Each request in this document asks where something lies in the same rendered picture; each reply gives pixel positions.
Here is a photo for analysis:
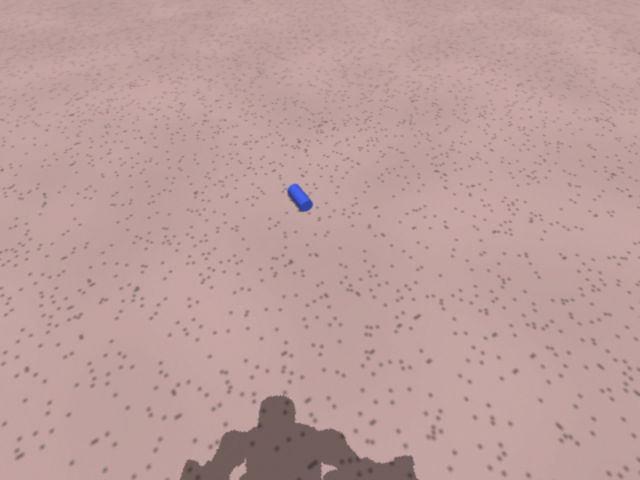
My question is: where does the can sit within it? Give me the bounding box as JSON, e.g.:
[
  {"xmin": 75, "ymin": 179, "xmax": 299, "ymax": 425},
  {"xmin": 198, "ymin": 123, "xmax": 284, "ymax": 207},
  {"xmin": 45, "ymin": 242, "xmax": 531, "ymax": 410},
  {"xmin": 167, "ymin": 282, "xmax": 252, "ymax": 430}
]
[{"xmin": 287, "ymin": 184, "xmax": 313, "ymax": 212}]

